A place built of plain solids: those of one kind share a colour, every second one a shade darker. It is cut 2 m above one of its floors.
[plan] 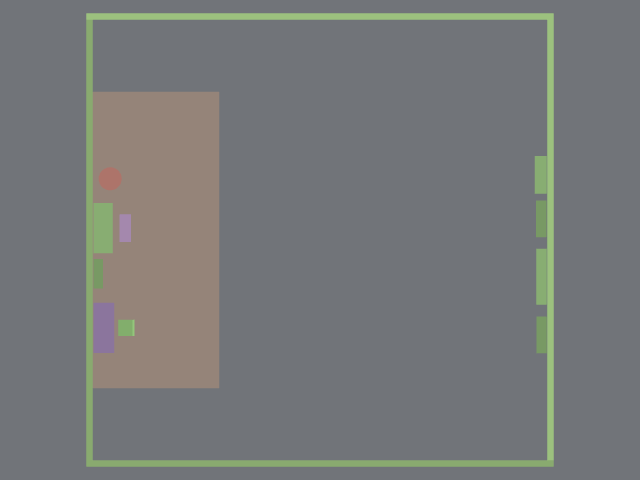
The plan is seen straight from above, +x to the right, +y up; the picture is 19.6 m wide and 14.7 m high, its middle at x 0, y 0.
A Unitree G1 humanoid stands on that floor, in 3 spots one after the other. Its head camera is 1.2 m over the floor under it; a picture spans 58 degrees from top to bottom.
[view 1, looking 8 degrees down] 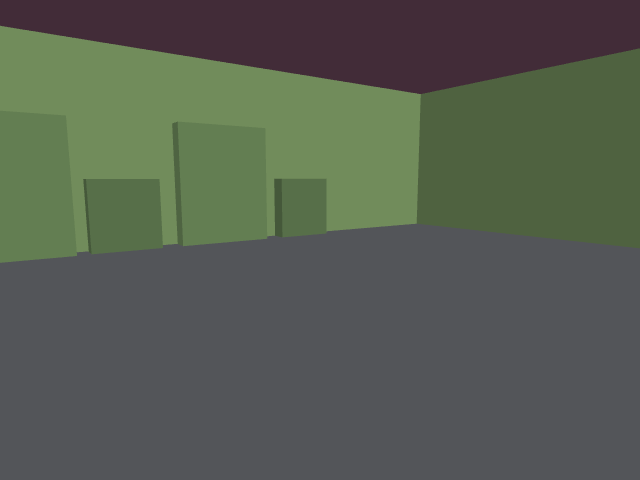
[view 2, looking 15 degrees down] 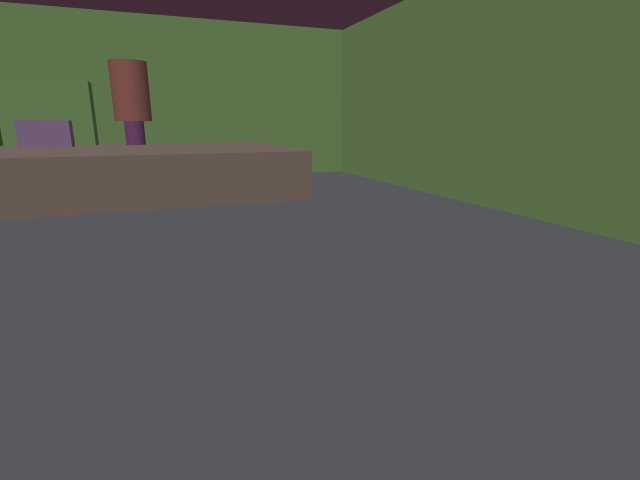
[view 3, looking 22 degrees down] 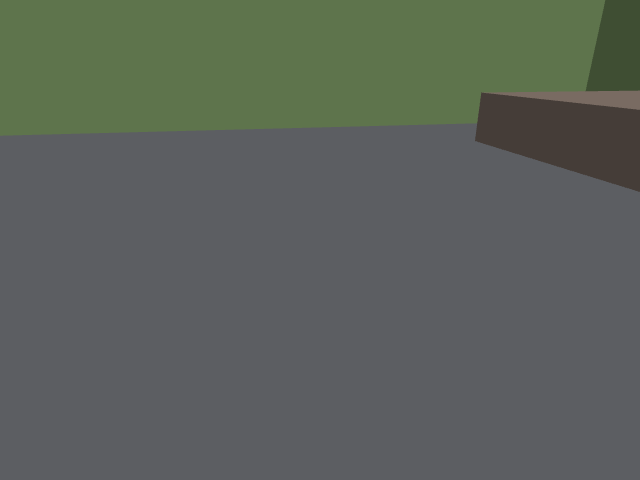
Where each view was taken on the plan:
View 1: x -1.14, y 2.14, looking -35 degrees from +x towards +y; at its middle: ground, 8.62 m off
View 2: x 3.52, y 2.14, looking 159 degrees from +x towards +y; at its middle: ground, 4.64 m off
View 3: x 0.94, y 2.30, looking -101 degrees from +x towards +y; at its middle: ground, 3.20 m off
